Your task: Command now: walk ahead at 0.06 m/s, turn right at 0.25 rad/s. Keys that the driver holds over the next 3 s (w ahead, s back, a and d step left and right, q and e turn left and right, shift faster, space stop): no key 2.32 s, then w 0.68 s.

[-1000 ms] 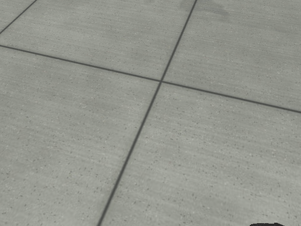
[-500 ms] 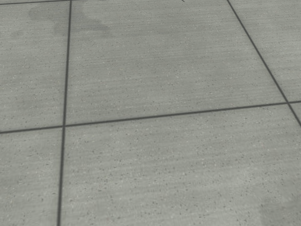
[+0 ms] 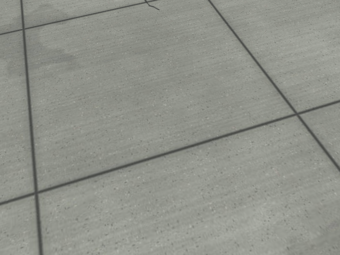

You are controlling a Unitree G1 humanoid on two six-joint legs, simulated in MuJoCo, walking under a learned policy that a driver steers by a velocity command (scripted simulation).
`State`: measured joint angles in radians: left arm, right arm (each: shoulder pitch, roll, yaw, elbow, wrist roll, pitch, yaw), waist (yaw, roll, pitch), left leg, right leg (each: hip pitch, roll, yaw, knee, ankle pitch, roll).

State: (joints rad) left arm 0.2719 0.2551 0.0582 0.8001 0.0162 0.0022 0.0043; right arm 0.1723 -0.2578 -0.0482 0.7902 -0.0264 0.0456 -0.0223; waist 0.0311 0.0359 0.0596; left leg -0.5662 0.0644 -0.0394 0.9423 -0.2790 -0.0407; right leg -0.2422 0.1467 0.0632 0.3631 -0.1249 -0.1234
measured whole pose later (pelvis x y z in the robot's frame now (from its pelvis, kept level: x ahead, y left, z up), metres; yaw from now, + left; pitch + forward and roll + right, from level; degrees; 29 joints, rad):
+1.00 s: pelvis +0.03 +0.06 +0.00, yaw -1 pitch -2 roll +0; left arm 0.24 0.19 -0.01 1.17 0.01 0.01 0.04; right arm 0.27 -0.19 0.02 1.09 -0.01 0.00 -0.04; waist 0.00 0.00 0.03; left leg -0.11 -0.05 -0.01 0.36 -0.22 0.05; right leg -0.13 0.07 0.08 0.35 -0.18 -0.03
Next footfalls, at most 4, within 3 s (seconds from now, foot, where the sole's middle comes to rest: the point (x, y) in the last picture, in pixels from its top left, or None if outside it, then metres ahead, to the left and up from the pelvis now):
0.20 left None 0.06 0.14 -0.78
2.74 right None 0.26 -0.08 -0.78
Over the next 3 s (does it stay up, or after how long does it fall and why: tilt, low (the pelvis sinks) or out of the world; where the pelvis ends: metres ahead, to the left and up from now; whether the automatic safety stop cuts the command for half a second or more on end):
stays up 0.27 -0.01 0.00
